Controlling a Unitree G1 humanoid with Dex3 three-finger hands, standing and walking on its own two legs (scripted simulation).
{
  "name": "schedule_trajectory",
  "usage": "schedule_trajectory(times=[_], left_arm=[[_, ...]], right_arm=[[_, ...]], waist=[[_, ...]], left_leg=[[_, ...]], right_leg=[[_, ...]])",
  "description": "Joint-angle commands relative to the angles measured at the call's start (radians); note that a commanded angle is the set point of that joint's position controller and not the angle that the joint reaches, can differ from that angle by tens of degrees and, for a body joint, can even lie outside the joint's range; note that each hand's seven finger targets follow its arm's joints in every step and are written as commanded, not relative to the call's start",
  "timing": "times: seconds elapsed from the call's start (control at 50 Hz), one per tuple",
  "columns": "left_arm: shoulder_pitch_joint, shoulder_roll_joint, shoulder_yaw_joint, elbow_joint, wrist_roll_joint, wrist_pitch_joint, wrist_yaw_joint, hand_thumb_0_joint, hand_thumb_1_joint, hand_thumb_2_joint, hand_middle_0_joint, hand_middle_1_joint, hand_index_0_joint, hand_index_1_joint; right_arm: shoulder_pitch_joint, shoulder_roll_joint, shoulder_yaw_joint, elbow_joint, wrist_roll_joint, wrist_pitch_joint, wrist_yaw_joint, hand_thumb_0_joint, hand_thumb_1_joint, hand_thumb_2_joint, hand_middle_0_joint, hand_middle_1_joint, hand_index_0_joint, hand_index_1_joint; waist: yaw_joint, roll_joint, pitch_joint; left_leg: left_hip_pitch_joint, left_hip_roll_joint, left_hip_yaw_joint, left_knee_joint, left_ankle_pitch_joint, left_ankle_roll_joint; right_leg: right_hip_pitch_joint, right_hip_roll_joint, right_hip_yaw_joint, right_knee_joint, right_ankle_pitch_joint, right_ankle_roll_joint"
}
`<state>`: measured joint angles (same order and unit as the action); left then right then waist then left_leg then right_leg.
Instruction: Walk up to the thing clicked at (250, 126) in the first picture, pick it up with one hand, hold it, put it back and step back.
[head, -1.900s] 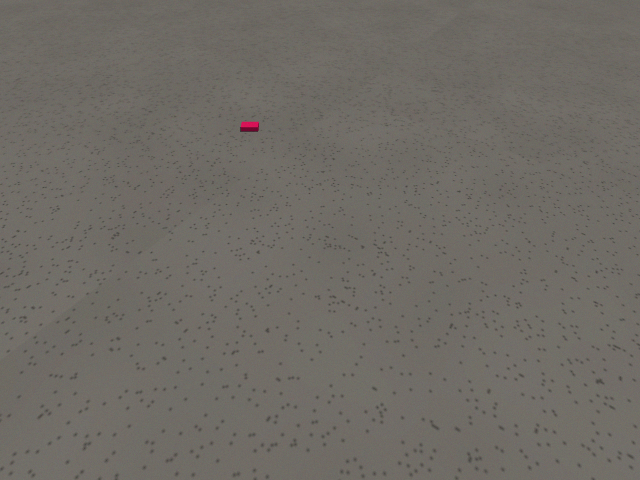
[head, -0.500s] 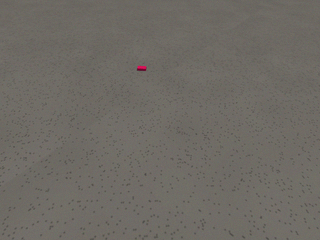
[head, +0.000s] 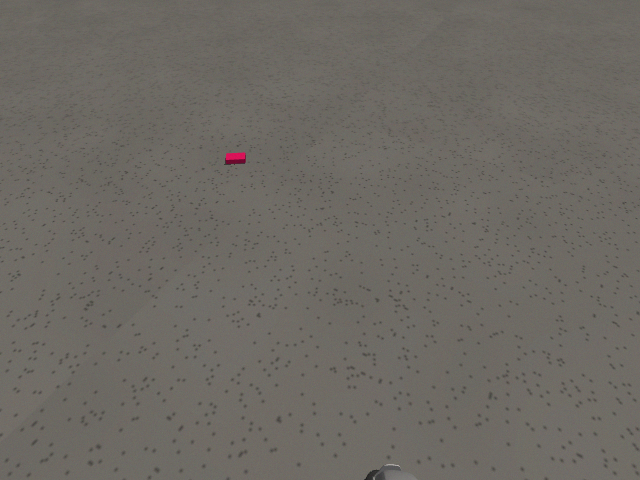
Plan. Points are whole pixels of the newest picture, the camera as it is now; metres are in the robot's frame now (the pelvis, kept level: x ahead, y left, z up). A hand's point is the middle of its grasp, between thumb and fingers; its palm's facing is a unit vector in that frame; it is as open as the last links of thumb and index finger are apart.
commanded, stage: walk up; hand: left
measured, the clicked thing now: (235, 158) +1.84 +0.37 -0.76
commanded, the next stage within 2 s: none
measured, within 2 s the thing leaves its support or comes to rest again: neither
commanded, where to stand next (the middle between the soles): +1.41 +0.11 m, yaw -1 degrees
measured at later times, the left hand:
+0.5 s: hand (124, 389) +0.33 +0.31 -0.16, palm faces +0.01 -0.93 -0.36, open 7.4 cm
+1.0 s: hand (183, 217) +0.70 +0.28 -0.13, palm faces -0.04 -0.91 -0.40, open 7.4 cm
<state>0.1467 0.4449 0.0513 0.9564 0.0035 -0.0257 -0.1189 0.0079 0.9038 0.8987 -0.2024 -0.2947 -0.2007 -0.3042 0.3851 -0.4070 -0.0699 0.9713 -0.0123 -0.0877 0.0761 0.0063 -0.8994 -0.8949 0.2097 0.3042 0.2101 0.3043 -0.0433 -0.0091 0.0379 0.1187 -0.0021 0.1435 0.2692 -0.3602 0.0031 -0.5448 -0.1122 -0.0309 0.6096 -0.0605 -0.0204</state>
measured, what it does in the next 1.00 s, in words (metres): walks ahead: right foot, then left foot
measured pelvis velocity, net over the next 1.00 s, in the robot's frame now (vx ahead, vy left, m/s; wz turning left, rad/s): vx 0.58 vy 0.01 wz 0.00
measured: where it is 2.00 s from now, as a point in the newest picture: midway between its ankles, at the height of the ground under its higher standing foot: (294, 278)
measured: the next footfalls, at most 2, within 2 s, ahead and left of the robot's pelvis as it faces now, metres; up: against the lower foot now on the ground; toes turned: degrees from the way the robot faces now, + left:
right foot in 0.06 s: +0.23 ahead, -0.14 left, +0.00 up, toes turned -5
left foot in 0.48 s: +0.47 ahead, +0.16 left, +0.00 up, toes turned +8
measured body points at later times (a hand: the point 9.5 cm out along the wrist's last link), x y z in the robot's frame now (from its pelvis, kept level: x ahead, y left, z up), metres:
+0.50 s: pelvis +0.31 +0.02 -0.02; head +0.33 +0.04 +0.43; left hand +0.33 +0.36 -0.14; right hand +0.45 -0.31 -0.10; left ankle +0.43 +0.15 -0.74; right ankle +0.20 -0.14 -0.73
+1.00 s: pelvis +0.58 +0.01 -0.02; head +0.60 -0.02 +0.43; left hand +0.70 +0.33 -0.10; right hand +0.60 -0.31 -0.15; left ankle +0.46 +0.14 -0.68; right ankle +0.67 -0.09 -0.73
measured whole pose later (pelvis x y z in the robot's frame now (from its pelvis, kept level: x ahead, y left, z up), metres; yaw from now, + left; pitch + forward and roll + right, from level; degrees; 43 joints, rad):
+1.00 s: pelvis +0.58 +0.01 -0.02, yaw +0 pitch -3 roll +1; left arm 0.17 0.40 0.05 0.88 0.00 -0.09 -0.07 0.01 0.90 0.90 -0.20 -0.29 -0.20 -0.30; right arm 0.34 -0.43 -0.05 0.92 0.00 -0.05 0.05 0.01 -0.90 -0.90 0.21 0.30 0.21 0.30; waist -0.02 0.05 0.08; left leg -0.19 0.05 0.04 0.98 -0.50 0.03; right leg -0.41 -0.05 -0.10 0.69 -0.23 -0.04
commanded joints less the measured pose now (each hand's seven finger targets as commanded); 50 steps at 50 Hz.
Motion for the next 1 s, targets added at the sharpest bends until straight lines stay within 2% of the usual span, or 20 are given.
schedule_trajectory(times=[0.0,0.04,0.06,0.08,0.1,0.12,0.2,0.36,0.44,0.46,0.48,0.5,0.6,0.7,0.82,0.88,0.9,0.92,0.94,0.98], left_arm=[[-0.16,0.144,0.041,-0.12,-0.001,-0.042,0.022,0.0,0.9,0.9,-0.2,-0.3,-0.2,-0.3],[0.117,0.205,0.078,-0.042,0.0,-0.052,0.045,0.0,0.9,0.9,-0.2,-0.3,-0.2,-0.3],[0.262,0.291,0.111,-0.028,0.012,-0.057,0.06,0.0,0.9,0.9,-0.2,-0.3,-0.2,-0.3],[0.307,0.369,0.128,-0.034,-0.003,-0.061,0.067,0.0,0.9,0.9,-0.2,-0.3,-0.2,-0.3],[0.248,0.352,0.127,-0.065,-0.01,-0.062,0.074,0.0,0.9,0.9,-0.2,-0.3,-0.2,-0.3],[0.195,0.313,0.112,-0.078,-0.022,-0.063,0.08,0.0,0.9,0.9,-0.2,-0.3,-0.2,-0.3],[0.049,0.222,0.074,-0.118,-0.014,-0.083,0.083,0.0,0.9,0.9,-0.2,-0.3,-0.2,-0.3],[0.039,0.264,0.079,-0.141,0.004,-0.105,0.066,0.0,0.9,0.9,-0.2,-0.3,-0.2,-0.3],[0.064,0.24,0.062,-0.133,0.01,-0.092,0.071,0.0,0.9,0.9,-0.2,-0.3,-0.2,-0.3],[0.108,0.185,0.041,-0.132,0.006,-0.086,0.074,0.0,0.9,0.9,-0.2,-0.3,-0.2,-0.3],[0.171,0.106,0.021,-0.147,-0.019,-0.084,0.078,0.0,0.9,0.9,-0.2,-0.3,-0.2,-0.3],[0.131,0.216,0.038,-0.133,-0.013,-0.079,0.096,0.0,0.9,0.9,-0.2,-0.3,-0.2,-0.3],[0.194,0.207,0.034,-0.061,-0.02,-0.07,0.075,0.0,0.9,0.9,-0.2,-0.3,-0.2,-0.3],[0.066,0.175,0.036,-0.114,0.003,-0.057,0.046,0.0,0.9,0.9,-0.2,-0.3,-0.2,-0.3],[0.022,0.157,0.052,-0.112,0.001,-0.055,0.035,0.0,0.9,0.9,-0.2,-0.3,-0.2,-0.3],[0.142,0.193,0.074,-0.077,0.002,-0.068,0.051,0.0,0.9,0.9,-0.2,-0.3,-0.2,-0.3],[0.255,0.251,0.097,-0.059,0.008,-0.08,0.066,0.0,0.9,0.9,-0.2,-0.3,-0.2,-0.3],[0.324,0.348,0.115,-0.071,0.007,-0.087,0.079,0.0,0.9,0.9,-0.2,-0.3,-0.2,-0.3],[0.285,0.361,0.112,-0.079,-0.015,-0.082,0.083,0.0,0.9,0.9,-0.2,-0.3,-0.2,-0.3],[0.175,0.297,0.094,-0.109,-0.019,-0.081,0.091,0.0,0.9,0.9,-0.2,-0.3,-0.2,-0.3]], right_arm=[[-0.026,-0.284,-0.083,-0.107,-0.005,-0.017,-0.037,0.0,-0.9,-0.9,0.2,0.3,0.2,0.3],[-0.024,-0.244,-0.062,-0.129,-0.009,-0.013,-0.039,0.0,-0.9,-0.9,0.2,0.3,0.2,0.3],[0.005,-0.185,-0.038,-0.155,0.003,-0.015,-0.038,0.0,-0.9,-0.9,0.2,0.3,0.2,0.3],[0.016,-0.195,-0.037,-0.166,0.024,-0.019,-0.043,0.0,-0.9,-0.9,0.2,0.3,0.2,0.3],[-0.062,-0.263,-0.047,-0.15,0.018,-0.018,-0.053,0.0,-0.9,-0.9,0.2,0.3,0.2,0.3],[-0.105,-0.248,-0.044,-0.142,0.024,-0.024,-0.049,0.0,-0.9,-0.9,0.2,0.3,0.2,0.3],[-0.04,-0.203,-0.045,-0.108,0.002,0.0,-0.02,0.0,-0.9,-0.9,0.2,0.3,0.2,0.3],[-0.217,-0.179,-0.063,-0.155,-0.007,-0.001,0.033,0.0,-0.9,-0.9,0.2,0.3,0.2,0.3],[-0.049,-0.24,-0.096,-0.095,-0.014,-0.005,0.017,0.0,-0.9,-0.9,0.2,0.3,0.2,0.3],[0.083,-0.299,-0.119,-0.064,-0.028,-0.012,0.005,0.0,-0.9,-0.9,0.2,0.3,0.2,0.3],[0.127,-0.39,-0.135,-0.087,-0.031,-0.022,-0.011,0.0,-0.9,-0.9,0.2,0.3,0.2,0.3],[0.065,-0.403,-0.14,-0.113,0.013,-0.018,-0.014,0.0,-0.9,-0.9,0.2,0.3,0.2,0.3],[-0.126,-0.253,-0.069,-0.155,0.019,-0.023,-0.031,0.0,-0.9,-0.9,0.2,0.3,0.2,0.3],[-0.091,-0.276,-0.069,-0.166,0.012,-0.034,-0.026,0.0,-0.9,-0.9,0.2,0.3,0.2,0.3],[-0.116,-0.272,-0.064,-0.183,0.013,-0.023,-0.024,0.0,-0.9,-0.9,0.2,0.3,0.2,0.3],[-0.11,-0.24,-0.049,-0.191,0.011,-0.015,-0.035,0.0,-0.9,-0.9,0.2,0.3,0.2,0.3],[-0.07,-0.183,-0.028,-0.195,0.012,-0.016,-0.034,0.0,-0.9,-0.9,0.2,0.3,0.2,0.3],[-0.034,-0.148,-0.014,-0.214,0.014,-0.014,-0.033,0.0,-0.9,-0.9,0.2,0.3,0.2,0.3],[-0.066,-0.24,-0.036,-0.189,0.009,-0.003,-0.044,0.0,-0.9,-0.9,0.2,0.3,0.2,0.3],[-0.091,-0.243,-0.036,-0.154,0.024,0.0,-0.045,0.0,-0.9,-0.9,0.2,0.3,0.2,0.3]], waist=[[0.004,0.063,0.021],[0.132,-0.022,-0.164],[0.188,-0.184,-0.278],[0.198,-0.28,-0.32],[0.199,-0.121,-0.257],[0.18,-0.06,-0.172],[0.051,-0.119,-0.019],[0.057,-0.091,0.007],[-0.039,0.059,-0.076],[-0.103,0.214,-0.139],[-0.092,0.418,-0.184],[-0.09,0.238,-0.2],[0.038,0.141,-0.042],[0.011,0.128,0.015],[0.035,0.117,0.01],[0.116,-0.005,-0.05],[0.165,-0.188,-0.124],[0.169,-0.322,-0.157],[0.168,-0.196,-0.137],[0.121,-0.102,-0.057]], left_leg=[[-0.114,0.235,-0.103,0.06,0.523,0.127],[-0.258,0.152,-0.017,0.476,0.565,0.094],[-0.517,0.073,-0.007,0.782,0.289,0.067],[-0.779,-0.039,-0.093,0.981,-0.145,0.036],[-0.82,0.04,-0.206,1.067,-0.142,0.036],[-0.801,0.066,-0.246,1.073,-0.063,0.034],[-0.646,0.122,-0.193,0.799,0.076,0.028],[-0.49,0.13,-0.096,0.329,0.318,-0.001],[-0.154,0.062,-0.049,0.292,0.184,0.051],[0.019,0.131,-0.177,0.225,0.015,0.111],[0.14,0.406,-0.699,0.046,-0.158,0.188],[0.066,0.455,-0.818,-0.04,-0.235,0.249],[-0.229,0.299,-0.284,-0.011,0.21,0.187],[-0.212,0.301,-0.207,-0.041,0.255,0.239],[-0.304,0.245,-0.124,0.029,0.227,0.171],[-0.4,0.201,-0.08,0.318,0.314,0.126],[-0.514,0.1,-0.015,0.623,0.236,0.087],[-0.733,-0.021,-0.039,0.854,-0.147,0.046],[-0.785,0.02,-0.161,0.954,-0.183,0.046],[-0.779,0.066,-0.227,0.958,-0.04,0.05]], right_leg=[[0.162,0.091,-0.103,-0.075,-0.08,-0.04],[0.602,0.101,-0.094,-0.114,-0.105,-0.079],[0.859,-0.116,0.221,-0.144,-0.294,-0.135],[1.01,-0.348,0.682,-0.274,-0.27,-0.269],[0.887,-0.361,0.673,-0.287,-0.233,-0.31],[0.761,-0.308,0.494,-0.291,-0.095,-0.29],[0.401,-0.149,0.17,-0.361,-0.066,-0.196],[0.284,-0.118,0.036,-0.387,-0.24,-0.168],[0.206,-0.072,-0.031,-0.034,-0.028,-0.118],[0.069,0.002,-0.075,0.292,-0.047,-0.083],[-0.174,0.172,-0.034,0.576,-0.456,-0.031],[-0.174,0.119,0.103,0.638,-0.457,-0.054],[-0.025,-0.002,0.1,0.475,-0.26,-0.011],[-0.043,-0.026,0.011,0.19,-0.204,0.019],[0.184,0.04,-0.056,0.019,-0.035,-0.011],[0.467,0.071,-0.043,-0.048,-0.112,-0.044],[0.618,-0.034,0.126,-0.145,-0.245,-0.078],[0.747,-0.299,0.582,-0.304,-0.373,-0.172],[0.685,-0.356,0.721,-0.359,-0.441,-0.247],[0.57,-0.265,0.474,-0.348,-0.297,-0.223]])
